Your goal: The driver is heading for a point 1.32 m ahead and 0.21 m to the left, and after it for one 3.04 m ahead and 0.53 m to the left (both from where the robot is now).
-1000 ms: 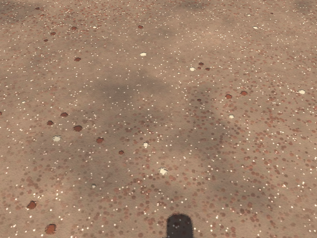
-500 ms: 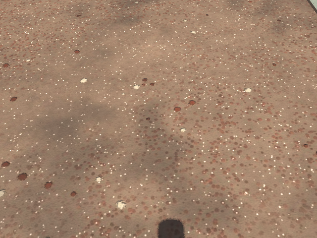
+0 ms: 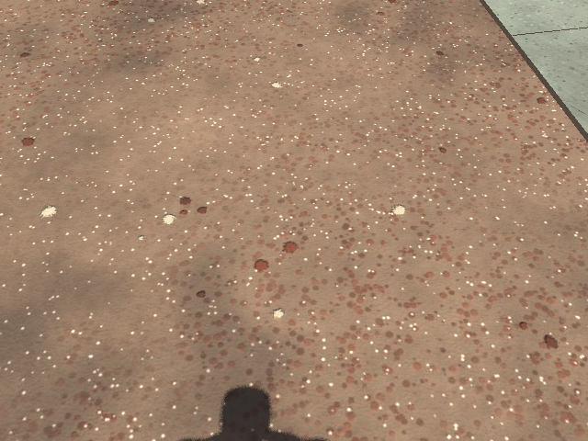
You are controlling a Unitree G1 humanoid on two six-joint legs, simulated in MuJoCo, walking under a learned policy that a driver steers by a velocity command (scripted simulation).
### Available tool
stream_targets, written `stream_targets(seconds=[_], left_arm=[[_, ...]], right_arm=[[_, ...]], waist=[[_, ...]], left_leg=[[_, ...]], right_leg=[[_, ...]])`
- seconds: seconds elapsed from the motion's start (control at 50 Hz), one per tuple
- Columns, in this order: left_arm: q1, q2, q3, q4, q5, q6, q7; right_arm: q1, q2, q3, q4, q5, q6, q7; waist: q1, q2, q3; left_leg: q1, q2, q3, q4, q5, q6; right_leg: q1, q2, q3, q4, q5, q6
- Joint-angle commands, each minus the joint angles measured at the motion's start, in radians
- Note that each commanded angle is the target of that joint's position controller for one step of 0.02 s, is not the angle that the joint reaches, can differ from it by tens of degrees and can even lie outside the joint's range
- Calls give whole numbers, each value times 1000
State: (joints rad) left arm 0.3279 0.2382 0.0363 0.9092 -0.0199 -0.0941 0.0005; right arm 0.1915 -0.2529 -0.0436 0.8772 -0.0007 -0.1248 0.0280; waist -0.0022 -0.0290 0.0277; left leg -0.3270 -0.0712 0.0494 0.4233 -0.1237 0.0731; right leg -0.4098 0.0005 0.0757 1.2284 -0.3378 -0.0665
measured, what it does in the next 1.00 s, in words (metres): walks ahead, turning left: right foot, then left foot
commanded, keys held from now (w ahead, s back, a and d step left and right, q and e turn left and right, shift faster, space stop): w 0.38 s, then w+q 0.62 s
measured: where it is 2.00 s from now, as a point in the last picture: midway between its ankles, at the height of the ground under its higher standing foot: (235, 232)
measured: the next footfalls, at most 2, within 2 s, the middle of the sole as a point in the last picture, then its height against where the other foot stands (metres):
right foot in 0.38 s outside the picture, level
left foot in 0.96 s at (259, 363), level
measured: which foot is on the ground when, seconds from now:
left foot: down 0.00-0.40, up 0.42-0.94, down 0.96-1.00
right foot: up 0.00-0.36, down 0.38-0.94, up 0.96-1.00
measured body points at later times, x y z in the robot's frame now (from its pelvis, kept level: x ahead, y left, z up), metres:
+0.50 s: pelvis +0.29 -0.07 +0.00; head +0.31 -0.08 +0.45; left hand +0.44 +0.19 -0.10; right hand +0.31 -0.33 -0.15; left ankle +0.17 +0.08 -0.64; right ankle +0.35 -0.15 -0.74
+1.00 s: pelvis +0.55 +0.00 -0.02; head +0.59 +0.02 +0.43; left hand +0.49 +0.27 -0.16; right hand +0.80 -0.18 -0.12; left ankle +0.62 +0.10 -0.74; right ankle +0.38 -0.16 -0.67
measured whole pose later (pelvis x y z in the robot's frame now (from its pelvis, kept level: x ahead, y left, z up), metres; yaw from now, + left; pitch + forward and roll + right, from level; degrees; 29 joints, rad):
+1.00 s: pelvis +0.55 +0.00 -0.02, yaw +17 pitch +2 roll -1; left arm 0.32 0.26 0.06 0.92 0.00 -0.07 0.02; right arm 0.08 -0.25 -0.07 0.72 0.02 -0.05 0.05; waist 0.02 0.01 0.05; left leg -0.51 -0.04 0.07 0.65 -0.18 0.13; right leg -0.10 -0.06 -0.15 0.92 -0.51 0.02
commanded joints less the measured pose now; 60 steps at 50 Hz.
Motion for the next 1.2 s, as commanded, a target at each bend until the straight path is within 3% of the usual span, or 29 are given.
stream_targets(seconds=[0.02,0.12,0.18,0.26,0.32,0.36,0.38,0.4,0.42,0.44,0.46,0.48,0.52,0.56,0.6,0.72,0.84,0.9,0.92,0.94,0.96,0.98,1.0,1.02,1.04,1.06,1.08,1.14,1.2], left_arm=[[37,62,22,-64,6,-4,8],[-124,52,15,-130,23,2,14],[-242,36,6,-161,16,-7,5],[-360,50,3,-205,1,-12,-15],[-369,80,11,-229,0,-22,-32],[-226,127,36,-193,4,-27,-32],[-42,185,62,-142,7,-28,-25],[120,290,88,-119,30,-25,-17],[162,261,82,-102,22,-17,-21],[111,182,58,-110,17,-18,-20],[26,148,46,-127,17,-18,-18],[-50,120,36,-132,20,-21,-22],[-116,82,28,-126,28,-33,-28],[-109,91,34,-103,33,-43,-27],[-88,109,42,-81,39,-46,-18],[-52,141,47,-49,34,-32,12],[41,170,57,-6,16,10,22],[1,211,67,-24,9,29,32],[-13,225,71,-30,8,37,36],[-37,233,71,-38,4,41,39],[-40,223,66,-58,9,33,40],[67,47,14,-105,43,1,15],[-25,116,21,-131,3,-50,-3],[-135,159,34,-166,-31,-71,-10],[-149,153,30,-171,-21,-78,-5],[-146,156,38,-159,5,-73,4],[-111,165,46,-152,14,-57,4],[-90,125,43,-157,30,-18,5],[-192,97,31,-192,34,-11,7]], right_arm=[[18,-63,-5,-29,-7,-11,6],[104,-129,-18,10,4,-2,-13],[157,-143,-18,27,16,9,-22],[233,-152,-18,60,24,24,-23],[234,-166,-25,69,23,42,-28],[194,-175,-26,59,20,53,-30],[185,-146,-14,45,9,55,-30],[256,-56,17,17,-2,42,-26],[319,-7,34,37,18,19,-21],[245,-132,1,28,45,6,-19],[159,-154,-8,1,56,3,-21],[121,-137,-10,-4,44,10,-27],[146,-102,-19,5,32,42,-32],[167,-64,-18,8,35,65,-31],[131,-62,-24,-11,32,74,-34],[-43,-42,-22,-80,18,67,-9],[-210,-23,-10,-187,22,66,31],[-163,-57,-29,-214,26,70,44],[-79,-87,-46,-202,28,73,43],[65,-138,-74,-171,30,73,35],[227,-223,-112,-133,26,81,13],[213,-326,-125,-136,27,77,1],[260,-261,-104,-157,14,67,1],[225,-201,-89,-151,7,57,1],[147,-162,-78,-164,18,51,2],[70,-129,-67,-185,19,51,3],[29,-102,-56,-201,8,50,-1],[39,-117,-55,-195,8,42,-11],[94,-142,-59,-169,11,41,-27]], waist=[[27,77,-44],[-4,64,3],[-44,72,13],[-84,84,40],[-58,99,34],[33,108,-51],[108,85,-172],[123,-100,-341],[112,-267,-447],[121,-159,-315],[95,-102,-199],[61,-33,-125],[4,-60,-66],[-17,-51,-42],[-18,-31,-18],[29,-14,31],[81,-3,79],[21,-58,10],[-30,-79,-43],[-114,-69,-120],[-187,13,-206],[-54,279,-282],[-118,188,-418],[-131,136,-276],[-79,51,-183],[-33,10,-123],[5,21,-107],[31,37,-78],[-4,67,-42]], left_leg=[[134,276,-326,-284,28,182],[124,256,-201,-322,165,181],[140,222,-136,-309,172,140],[253,271,-157,-269,127,132],[355,322,-181,-198,191,110],[353,286,-140,-25,450,78],[252,229,-95,192,470,47],[-112,107,-30,589,136,-15],[-350,9,-119,824,-432,-33],[-441,67,-202,915,-406,-15],[-448,118,-177,897,-310,-6],[-406,157,-161,836,-229,-14],[-305,201,-166,756,-139,-23],[-292,199,-166,743,-90,-32],[-354,196,-187,698,-15,-39],[-389,175,-123,386,230,-42],[-471,159,-26,246,112,-3],[-293,75,69,233,-32,47],[-174,34,91,234,-75,70],[38,-3,88,163,-27,106],[345,72,-79,103,-6,160],[697,343,-628,55,-69,343],[767,418,-895,-105,-159,396],[680,382,-737,-125,-91,331],[518,336,-596,-125,-2,286],[365,293,-498,-138,98,255],[269,270,-433,-161,170,243],[136,239,-327,-208,313,239],[110,195,-236,-223,360,201]], right_leg=[[-174,-124,24,-33,72,5],[-270,-147,-23,-312,276,52],[-213,-108,-59,-531,424,55],[-214,-81,-67,-654,415,47],[-193,-65,-65,-714,303,8],[27,-14,-108,-755,265,-30],[288,-46,-74,-734,292,-71],[705,-306,278,-730,264,-193],[847,-436,636,-880,125,-279],[737,-405,552,-907,74,-225],[587,-370,387,-927,129,-182],[445,-325,276,-971,195,-157],[294,-263,131,-1046,247,-125],[244,-246,38,-1082,344,-129],[254,-245,-30,-1095,420,-130],[315,-228,-184,-1119,446,-91],[532,-297,-245,-1028,581,-80],[547,-296,-292,-862,1015,-49],[532,-289,-302,-736,1152,-39],[460,-260,-318,-541,1145,-14],[230,-211,-316,-246,860,31],[-245,-1,-230,120,-180,88],[-369,35,11,241,-254,70],[-449,-21,30,211,-156,43],[-412,-69,24,110,-60,32],[-339,-99,13,26,-20,42],[-265,-126,15,-21,12,51],[-203,-137,-21,-141,78,93],[-224,-124,-46,-342,261,113]])
Keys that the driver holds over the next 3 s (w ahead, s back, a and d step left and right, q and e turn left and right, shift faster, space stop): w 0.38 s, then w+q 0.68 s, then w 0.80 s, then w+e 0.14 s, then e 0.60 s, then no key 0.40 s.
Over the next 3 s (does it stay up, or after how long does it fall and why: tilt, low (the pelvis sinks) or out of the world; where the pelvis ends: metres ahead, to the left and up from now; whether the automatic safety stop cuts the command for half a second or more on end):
stays up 1.24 0.29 0.00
